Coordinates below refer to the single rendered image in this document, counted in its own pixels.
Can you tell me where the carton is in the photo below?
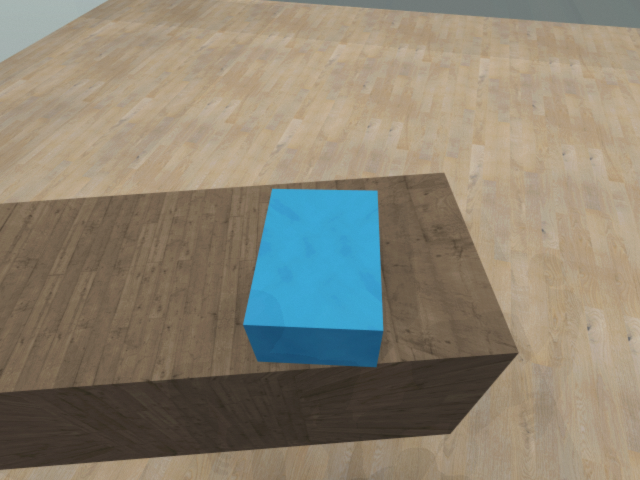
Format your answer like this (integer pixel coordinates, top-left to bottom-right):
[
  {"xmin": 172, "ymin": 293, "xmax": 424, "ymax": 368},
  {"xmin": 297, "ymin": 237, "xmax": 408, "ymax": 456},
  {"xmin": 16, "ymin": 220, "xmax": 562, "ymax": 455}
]
[{"xmin": 243, "ymin": 189, "xmax": 383, "ymax": 367}]

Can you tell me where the pedestal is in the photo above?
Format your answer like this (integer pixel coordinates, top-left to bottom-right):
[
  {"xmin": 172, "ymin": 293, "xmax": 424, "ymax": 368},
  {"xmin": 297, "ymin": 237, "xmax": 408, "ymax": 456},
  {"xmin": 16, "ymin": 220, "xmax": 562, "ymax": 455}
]
[{"xmin": 0, "ymin": 173, "xmax": 519, "ymax": 470}]

